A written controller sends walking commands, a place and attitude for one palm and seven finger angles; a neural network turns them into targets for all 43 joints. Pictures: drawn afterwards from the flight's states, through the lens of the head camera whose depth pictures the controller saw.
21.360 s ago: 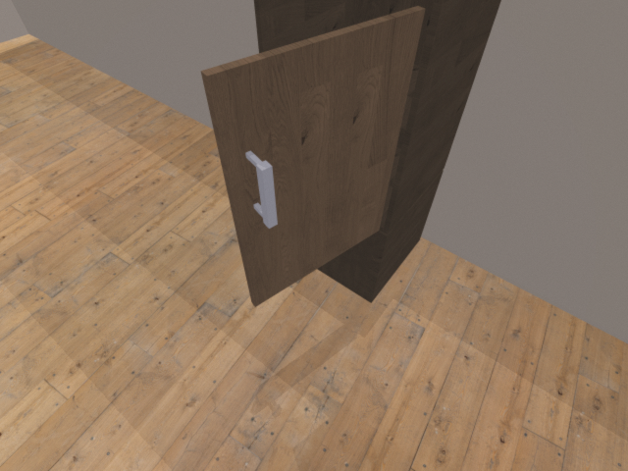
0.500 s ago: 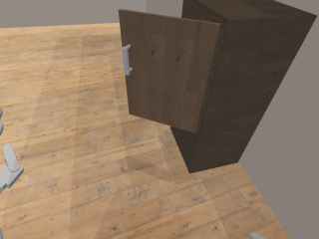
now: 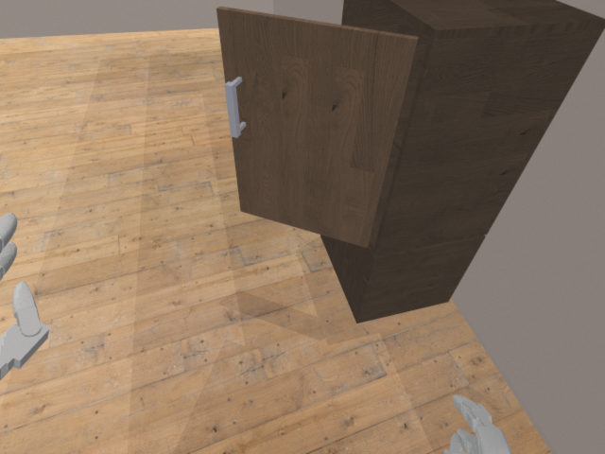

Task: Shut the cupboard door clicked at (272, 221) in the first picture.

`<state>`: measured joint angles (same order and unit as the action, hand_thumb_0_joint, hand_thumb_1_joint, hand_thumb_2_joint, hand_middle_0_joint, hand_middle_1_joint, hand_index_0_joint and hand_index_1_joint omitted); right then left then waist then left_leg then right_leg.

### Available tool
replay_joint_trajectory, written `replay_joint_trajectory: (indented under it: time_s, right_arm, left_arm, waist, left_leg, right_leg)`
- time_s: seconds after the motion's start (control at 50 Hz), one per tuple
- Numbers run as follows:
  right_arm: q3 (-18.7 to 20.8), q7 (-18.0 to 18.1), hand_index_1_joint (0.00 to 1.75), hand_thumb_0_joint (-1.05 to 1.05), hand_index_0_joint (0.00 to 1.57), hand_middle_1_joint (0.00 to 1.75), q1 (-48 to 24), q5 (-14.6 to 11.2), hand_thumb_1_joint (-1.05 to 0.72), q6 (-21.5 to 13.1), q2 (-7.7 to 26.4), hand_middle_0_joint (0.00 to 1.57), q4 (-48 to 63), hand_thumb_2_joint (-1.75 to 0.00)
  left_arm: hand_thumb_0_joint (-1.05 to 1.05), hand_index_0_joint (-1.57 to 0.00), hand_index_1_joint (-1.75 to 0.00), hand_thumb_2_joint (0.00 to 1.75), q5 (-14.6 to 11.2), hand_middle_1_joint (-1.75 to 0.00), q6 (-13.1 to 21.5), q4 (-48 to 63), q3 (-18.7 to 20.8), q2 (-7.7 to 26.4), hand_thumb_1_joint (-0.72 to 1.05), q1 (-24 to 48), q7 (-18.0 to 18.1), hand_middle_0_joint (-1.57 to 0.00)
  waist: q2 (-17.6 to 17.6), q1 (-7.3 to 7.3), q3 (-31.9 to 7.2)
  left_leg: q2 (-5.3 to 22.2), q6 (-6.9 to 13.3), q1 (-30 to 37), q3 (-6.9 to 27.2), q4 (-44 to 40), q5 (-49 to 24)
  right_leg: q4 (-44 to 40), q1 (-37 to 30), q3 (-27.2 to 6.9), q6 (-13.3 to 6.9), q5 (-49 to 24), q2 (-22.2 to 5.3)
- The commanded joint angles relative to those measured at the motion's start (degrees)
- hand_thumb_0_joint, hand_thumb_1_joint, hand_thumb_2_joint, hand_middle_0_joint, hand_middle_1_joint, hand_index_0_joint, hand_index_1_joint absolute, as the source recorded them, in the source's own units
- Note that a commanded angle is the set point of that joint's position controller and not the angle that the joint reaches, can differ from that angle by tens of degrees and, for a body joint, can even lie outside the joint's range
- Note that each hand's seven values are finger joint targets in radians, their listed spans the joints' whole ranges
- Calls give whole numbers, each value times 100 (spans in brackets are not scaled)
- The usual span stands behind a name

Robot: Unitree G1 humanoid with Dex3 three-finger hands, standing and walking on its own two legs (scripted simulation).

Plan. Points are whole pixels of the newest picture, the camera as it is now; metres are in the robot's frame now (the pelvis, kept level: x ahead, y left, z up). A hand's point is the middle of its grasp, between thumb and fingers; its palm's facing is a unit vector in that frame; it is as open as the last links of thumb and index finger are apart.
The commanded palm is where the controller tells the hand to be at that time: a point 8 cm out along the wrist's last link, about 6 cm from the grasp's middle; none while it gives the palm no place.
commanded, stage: let the arm hang, fingers relaxed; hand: left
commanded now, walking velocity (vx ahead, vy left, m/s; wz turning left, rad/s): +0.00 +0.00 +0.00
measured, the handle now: (236, 107) +0.86 +0.21 +0.04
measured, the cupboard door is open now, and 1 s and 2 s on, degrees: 54 54 54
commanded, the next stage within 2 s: look to check the result in 1.12 s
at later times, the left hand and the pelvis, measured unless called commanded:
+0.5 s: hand out of the picture -0.06 +0.21 -0.18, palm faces +0.04 -0.98 -0.20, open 7.1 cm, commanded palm none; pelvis -0.04 +0.01 +0.00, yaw +2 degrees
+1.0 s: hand out of the picture -0.02 +0.20 -0.17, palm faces +0.03 -0.98 -0.20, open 7.4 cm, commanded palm none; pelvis -0.03 +0.02 +0.00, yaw +0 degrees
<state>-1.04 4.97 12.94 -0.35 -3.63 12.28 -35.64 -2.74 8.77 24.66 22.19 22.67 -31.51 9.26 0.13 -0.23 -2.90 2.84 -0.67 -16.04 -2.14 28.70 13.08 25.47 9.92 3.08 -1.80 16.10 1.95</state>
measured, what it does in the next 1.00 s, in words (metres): stands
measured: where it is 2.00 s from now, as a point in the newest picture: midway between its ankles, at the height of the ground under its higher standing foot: outside the picture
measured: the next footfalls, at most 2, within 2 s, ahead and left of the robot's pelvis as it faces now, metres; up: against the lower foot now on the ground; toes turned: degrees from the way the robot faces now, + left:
none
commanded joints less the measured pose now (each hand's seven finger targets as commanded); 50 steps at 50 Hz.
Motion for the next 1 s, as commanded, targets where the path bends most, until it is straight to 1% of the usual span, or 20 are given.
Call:
replay_joint_trajectory:
  time_s: [0.0,0.02,0.06,0.08,0.12,0.16,0.18,0.2,0.24,0.28,0.34,0.38,0.44,0.56,0.72,0.74,0.78,0.82,0.86,0.98]
  right_arm:
    - [435,-475,30,0,20,30,-1060,-110,-90,-573,1682,20,-26,-90]
    - [537,-485,30,0,20,30,-691,-62,-90,-307,1506,20,-135,-90]
    - [445,-481,30,0,20,30,-449,37,-90,-74,1472,20,-182,-90]
    - [403,-481,30,0,20,30,-488,69,-90,1,1489,20,-208,-90]
    - [333,-481,30,0,20,30,-472,101,-90,109,1415,20,-329,-90]
    - [258,-478,30,0,20,30,-359,146,-90,237,1222,20,-533,-90]
    - [231,-476,30,0,20,30,-308,176,-90,296,1154,20,-675,-90]
    - [199,-473,30,0,20,30,-256,195,-90,342,1048,20,-822,-90]
    - [161,-459,30,0,20,30,-183,204,-90,378,967,20,-1066,-90]
    - [144,-423,30,0,20,30,-169,199,-90,381,895,20,-1328,-90]
    - [198,-365,30,0,20,30,10,199,-90,397,727,20,-1644,-90]
    - [218,-345,30,0,20,30,180,179,-90,412,652,20,-1845,-90]
    - [263,-322,30,0,20,30,430,143,-90,408,627,20,-2067,-90]
    - [298,-298,30,0,20,30,732,125,-90,417,513,20,-2412,-90]
    - [319,-297,30,0,20,30,739,122,-90,390,527,20,-2564,-90]
    - [317,-303,30,0,20,30,729,129,-90,385,474,20,-2582,-90]
    - [320,-302,30,0,20,30,712,138,-90,384,498,20,-2589,-90]
    - [330,-305,30,0,20,30,645,125,-90,366,542,20,-2566,-90]
    - [323,-311,30,0,20,30,610,136,-90,365,497,20,-2569,-90]
    - [306,-313,30,0,20,30,465,134,-90,326,549,20,-2557,-90]
  left_arm:
    - [0,-20,-30,90,315,-30,-451,-2902,-1735,150,90,702,-679,-20]
    - [0,-20,-30,90,340,-30,-878,-3068,-1647,36,90,722,-850,-20]
    - [0,-20,-30,90,383,-30,-888,-3546,-1686,28,90,1069,-932,-20]
    - [0,-20,-30,90,393,-30,-872,-3852,-1726,92,90,1249,-949,-20]
    - [0,-20,-30,90,401,-30,-853,-4541,-1821,180,90,1530,-943,-20]
    - [0,-20,-30,90,396,-30,-890,-5243,-1918,146,90,1705,-904,-20]
    - [0,-20,-30,90,394,-30,-905,-5611,-1965,111,90,1774,-883,-20]
    - [0,-20,-30,90,388,-30,-930,-5928,-2009,29,90,1815,-861,-20]
    - [0,-20,-30,90,374,-30,-954,-6492,-2050,-70,90,1809,-835,-20]
    - [0,-20,-30,90,362,-30,-953,-7043,-2051,-168,90,1631,-830,-20]
    - [0,-20,-30,90,372,-30,-935,-7609,-1965,-364,90,1379,-817,-20]
    - [0,-20,-30,90,360,-30,-927,-7900,-1983,-391,90,1304,-825,-20]
    - [0,-20,-30,90,355,-30,-893,-8230,-2005,-400,90,1226,-820,-20]
    - [0,-20,-30,90,359,-30,-880,-8655,-2028,-512,90,1045,-788,-20]
    - [0,-20,-30,90,380,-30,-869,-8795,-2002,-508,90,915,-762,-20]
    - [0,-20,-30,90,380,-30,-871,-8798,-2003,-518,90,947,-762,-20]
    - [0,-20,-30,90,380,-30,-869,-8794,-2000,-531,90,996,-762,-20]
    - [0,-20,-30,90,390,-30,-857,-8768,-1991,-485,90,993,-759,-20]
    - [0,-20,-30,90,386,-30,-852,-8767,-1992,-503,90,1078,-762,-20]
    - [0,-20,-30,90,372,-30,-813,-8725,-1990,-435,90,1300,-773,-20]
  waist:
    - [519,-144,393]
    - [433,-78,-76]
    - [-54,13,-51]
    - [-383,32,-7]
    - [-833,-1,-7]
    - [-882,-55,-16]
    - [-795,-76,-2]
    - [-558,-92,1]
    - [170,-64,19]
    - [669,12,99]
    - [908,39,187]
    - [892,33,274]
    - [366,3,394]
    - [-5,-28,701]
    - [11,8,843]
    - [-74,0,852]
    - [5,-11,908]
    - [116,16,892]
    - [1,2,917]
    - [131,-11,777]
  left_leg:
    - [407,173,-100,377,371,-2076]
    - [449,121,178,314,193,-2050]
    - [538,312,-185,624,106,-1491]
    - [520,352,-301,733,77,-1348]
    - [395,325,-195,786,106,-1165]
    - [198,262,-41,654,186,-911]
    - [151,222,94,593,182,-864]
    - [130,195,210,571,118,-809]
    - [252,215,168,709,-265,-792]
    - [286,232,-52,773,-589,-316]
    - [283,231,-56,745,-757,194]
    - [271,228,-107,755,-886,515]
    - [304,255,-23,757,-905,477]
    - [323,292,104,715,-993,617]
    - [318,317,104,719,-1119,687]
    - [322,312,75,698,-1129,690]
    - [320,305,79,723,-1184,763]
    - [316,301,107,708,-1176,644]
    - [296,292,78,688,-1175,605]
    - [288,250,292,614,-1098,67]
  right_leg:
    - [321,693,-132,-13,-1970,-922]
    - [121,661,-469,-32,-1666,-844]
    - [358,642,-288,-81,-790,-684]
    - [354,612,-304,-103,-588,-654]
    - [182,653,-515,-209,-418,-771]
    - [-61,723,-730,-287,-331,-975]
    - [-161,792,-776,-308,-272,-1024]
    - [-226,831,-786,-304,-148,-1018]
    - [-178,585,-675,-183,47,-820]
    - [-245,290,-635,-115,169,-708]
    - [-468,219,-614,-167,221,-699]
    - [-560,209,-608,-174,278,-679]
    - [-704,282,-595,-182,325,-709]
    - [-814,607,-600,-172,609,-698]
    - [-768,707,-615,-151,625,-673]
    - [-767,697,-601,-142,624,-699]
    - [-762,758,-633,-133,663,-679]
    - [-744,705,-623,-129,487,-673]
    - [-790,688,-650,-126,512,-710]
    - [-831,524,-665,-121,103,-751]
